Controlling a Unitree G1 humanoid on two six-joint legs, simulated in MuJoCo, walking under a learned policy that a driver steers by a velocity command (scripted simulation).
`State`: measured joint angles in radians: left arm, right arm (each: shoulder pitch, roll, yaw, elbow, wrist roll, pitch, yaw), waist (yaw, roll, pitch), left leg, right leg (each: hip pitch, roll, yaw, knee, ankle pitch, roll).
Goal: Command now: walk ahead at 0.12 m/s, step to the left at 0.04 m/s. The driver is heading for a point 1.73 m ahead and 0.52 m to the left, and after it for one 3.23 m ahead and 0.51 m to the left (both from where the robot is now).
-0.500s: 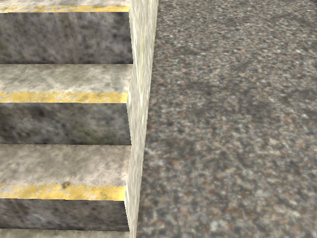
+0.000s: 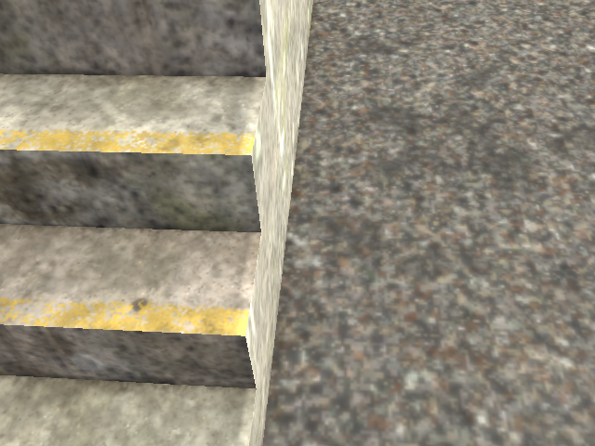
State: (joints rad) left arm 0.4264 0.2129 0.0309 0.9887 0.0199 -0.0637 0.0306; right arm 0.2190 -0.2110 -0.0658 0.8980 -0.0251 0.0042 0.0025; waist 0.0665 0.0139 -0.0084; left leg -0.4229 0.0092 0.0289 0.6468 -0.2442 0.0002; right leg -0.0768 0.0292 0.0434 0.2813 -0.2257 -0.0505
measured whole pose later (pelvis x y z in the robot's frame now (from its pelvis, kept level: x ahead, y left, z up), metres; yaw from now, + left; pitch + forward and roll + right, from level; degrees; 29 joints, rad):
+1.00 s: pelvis +0.26 +0.20 -0.01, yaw +0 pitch +3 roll +2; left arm 0.59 0.16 0.02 1.14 -0.02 -0.06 0.05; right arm -0.10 -0.08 0.05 0.57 0.02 0.03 -0.01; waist 0.07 -0.04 0.02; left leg -1.11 0.01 0.01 1.59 -0.54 0.14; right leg 0.13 -0.26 -0.10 0.19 -0.24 0.12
